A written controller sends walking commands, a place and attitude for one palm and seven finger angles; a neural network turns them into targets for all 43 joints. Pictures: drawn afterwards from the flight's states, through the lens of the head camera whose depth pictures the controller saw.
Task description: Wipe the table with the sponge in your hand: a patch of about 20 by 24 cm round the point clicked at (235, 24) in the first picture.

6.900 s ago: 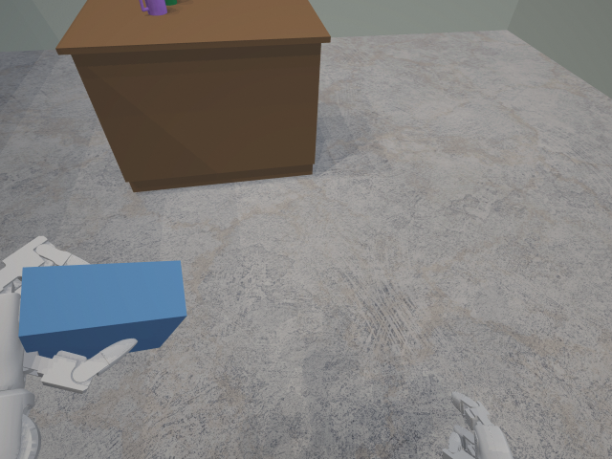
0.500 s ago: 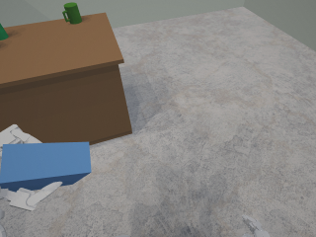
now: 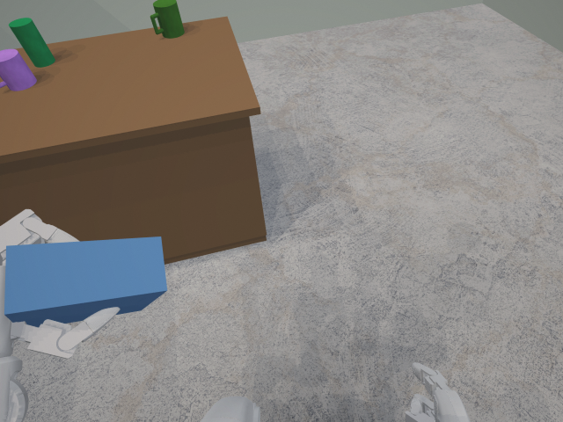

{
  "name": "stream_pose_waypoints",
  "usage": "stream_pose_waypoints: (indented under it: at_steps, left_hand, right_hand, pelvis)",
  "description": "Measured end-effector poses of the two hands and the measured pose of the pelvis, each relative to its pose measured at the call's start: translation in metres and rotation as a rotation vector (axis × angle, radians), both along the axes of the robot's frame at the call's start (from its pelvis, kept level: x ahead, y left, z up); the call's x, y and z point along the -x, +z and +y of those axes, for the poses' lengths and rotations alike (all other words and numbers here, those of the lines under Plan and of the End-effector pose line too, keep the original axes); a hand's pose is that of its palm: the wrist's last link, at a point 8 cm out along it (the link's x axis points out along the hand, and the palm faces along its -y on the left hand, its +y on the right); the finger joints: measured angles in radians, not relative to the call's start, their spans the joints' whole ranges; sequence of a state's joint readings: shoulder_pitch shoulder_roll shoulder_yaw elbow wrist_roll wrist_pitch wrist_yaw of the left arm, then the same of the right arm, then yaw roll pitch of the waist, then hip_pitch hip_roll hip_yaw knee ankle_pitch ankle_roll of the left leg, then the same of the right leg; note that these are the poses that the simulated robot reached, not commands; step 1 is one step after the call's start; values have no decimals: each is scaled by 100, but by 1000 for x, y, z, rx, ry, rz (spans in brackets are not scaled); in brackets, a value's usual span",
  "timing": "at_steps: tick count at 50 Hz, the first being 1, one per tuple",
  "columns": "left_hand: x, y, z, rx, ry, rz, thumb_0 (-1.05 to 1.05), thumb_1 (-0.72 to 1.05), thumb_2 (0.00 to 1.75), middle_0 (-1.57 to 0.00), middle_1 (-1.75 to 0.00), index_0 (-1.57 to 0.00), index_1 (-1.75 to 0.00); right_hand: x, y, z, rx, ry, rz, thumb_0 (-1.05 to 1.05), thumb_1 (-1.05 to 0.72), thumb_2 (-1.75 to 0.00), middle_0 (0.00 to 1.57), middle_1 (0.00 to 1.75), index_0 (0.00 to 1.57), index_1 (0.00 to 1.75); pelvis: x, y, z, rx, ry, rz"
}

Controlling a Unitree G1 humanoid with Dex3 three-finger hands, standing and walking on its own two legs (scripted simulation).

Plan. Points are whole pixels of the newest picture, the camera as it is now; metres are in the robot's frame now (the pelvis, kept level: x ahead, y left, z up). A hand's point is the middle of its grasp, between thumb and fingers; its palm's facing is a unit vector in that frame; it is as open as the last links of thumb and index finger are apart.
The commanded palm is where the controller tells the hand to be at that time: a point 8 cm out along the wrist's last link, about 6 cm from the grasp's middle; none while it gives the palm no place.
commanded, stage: take the last steps up to it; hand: left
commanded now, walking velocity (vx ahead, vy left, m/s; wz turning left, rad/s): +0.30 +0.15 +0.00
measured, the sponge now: (110, 282) +0.23 +0.20 +0.15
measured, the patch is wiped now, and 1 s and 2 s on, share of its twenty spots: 0.00 0.00 0.00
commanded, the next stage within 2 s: come to a stop and stand still in 1.78 s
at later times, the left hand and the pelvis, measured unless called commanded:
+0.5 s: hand (69, 187) +0.34 +0.28 +0.18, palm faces +0.33 -0.78 -0.53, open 9.5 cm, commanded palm +0.28 +0.33 +0.18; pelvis +0.12 +0.06 -0.01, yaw -2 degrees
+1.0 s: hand (52, 127) +0.46 +0.36 +0.18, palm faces +0.38 -0.82 -0.42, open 9.5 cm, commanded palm +0.39 +0.40 +0.18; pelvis +0.22 +0.13 -0.01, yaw -3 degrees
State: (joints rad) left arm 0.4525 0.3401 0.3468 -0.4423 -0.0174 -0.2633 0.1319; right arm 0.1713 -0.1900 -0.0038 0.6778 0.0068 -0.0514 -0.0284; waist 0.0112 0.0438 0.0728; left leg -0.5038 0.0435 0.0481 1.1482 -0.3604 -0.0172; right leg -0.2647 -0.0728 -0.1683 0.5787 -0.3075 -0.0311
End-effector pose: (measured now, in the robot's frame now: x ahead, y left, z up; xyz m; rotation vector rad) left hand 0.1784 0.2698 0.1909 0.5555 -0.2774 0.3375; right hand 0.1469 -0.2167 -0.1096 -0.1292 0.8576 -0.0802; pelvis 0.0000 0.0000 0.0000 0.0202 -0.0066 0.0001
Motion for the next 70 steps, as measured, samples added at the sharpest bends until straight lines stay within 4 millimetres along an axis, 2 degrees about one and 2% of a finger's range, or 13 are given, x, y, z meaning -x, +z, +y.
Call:
stream_pose_waypoints:
  at_steps: [6, 10, 15, 23, 29, 36, 41, 45, 49, 53, 57, 63, 70]
  left_hand:
    - [-25, -1, 21, -2, -8, 39, 0, -45, 101, -81, -134, -81, -134]
    - [-49, 0, 42, -14, -42, -30, 0, -45, 101, -81, -134, -81, -134]
    - [-87, -1, 64, -19, -52, -65, 0, -45, 101, -81, -134, -81, -134]
    - [-116, 14, 48, -54, -97, -25, 0, -45, 101, -81, -134, -81, -134]
    - [-136, 5, 57, -50, -30, -2, 0, -45, 101, -81, -134, -81, -134]
    - [-159, 0, 71, -3, -11, 43, 0, -45, 101, -81, -134, -81, -134]
    - [-179, 7, 88, -12, -48, 8, 0, -45, 101, -81, -134, -81, -134]
    - [-205, 7, 114, -22, -70, -93, 0, -45, 101, -81, -134, -81, -134]
    - [-235, 1, 134, 4, -57, -111, 0, -45, 101, -81, -134, -81, -134]
    - [-252, 4, 129, 18, -81, -79, 0, -45, 101, -81, -134, -81, -134]
    - [-259, 13, 116, -25, -114, -48, 0, -45, 101, -81, -134, -81, -134]
    - [-279, 8, 121, -60, -42, -16, 0, -45, 101, -81, -134, -81, -134]
    - [-310, -2, 131, 11, -23, 37, 0, -45, 101, -81, -134, -81, -134]
  right_hand:
    - [-26, 20, -1, 88, -2, 6, 1, -91, -90, 20, 30, 20, 30]
    - [-51, 24, 5, 159, -38, -53, 1, -91, -90, 20, 30, 20, 30]
    - [-77, 27, 31, 108, -96, -105, 1, -91, -90, 20, 30, 20, 30]
    - [-101, 14, 66, -8, -75, -100, 1, -91, -90, 20, 30, 20, 30]
    - [-120, -11, 59, -13, -41, -3, 1, -91, -90, 21, 30, 20, 30]
    - [-144, 14, 45, 73, -38, 21, 1, -91, -90, 20, 30, 20, 30]
    - [-170, 31, 48, 150, -53, -19, 1, -91, -90, 20, 30, 20, 30]
    - [-197, 33, 65, 186, -95, -93, 1, -91, -90, 20, 30, 20, 30]
    - [-218, 32, 97, 119, -114, -130, 1, -91, -90, 20, 30, 19, 30]
    - [-231, 30, 128, 36, -93, -138, 1, -91, -90, 20, 30, 20, 30]
    - [-240, 18, 144, -19, -66, -111, 1, -91, -90, 20, 30, 20, 30]
    - [-256, -11, 135, -30, -40, -15, 1, -91, -90, 21, 30, 20, 30]
    - [-278, 12, 107, 72, -60, 26, 1, -91, -90, 20, 30, 20, 30]
  pelvis:
    - [-25, 8, 20, -28, -2, 21]
    - [-49, -5, 46, -4, -16, 13]
    - [-68, -6, 60, -5, -28, 8]
    - [-107, -2, 62, -2, -40, 18]
    - [-131, -8, 60, -3, -19, -10]
    - [-156, 8, 73, -26, -7, 11]
    - [-178, 9, 94, -31, -19, 9]
    - [-201, -7, 119, -6, -38, -1]
    - [-214, -7, 128, -8, -43, -2]
    - [-229, -2, 132, -1, -53, 17]
    - [-246, 0, 132, -1, -56, 21]
    - [-271, -8, 128, -1, -42, 5]
    - [-296, 8, 137, -26, -38, 17]
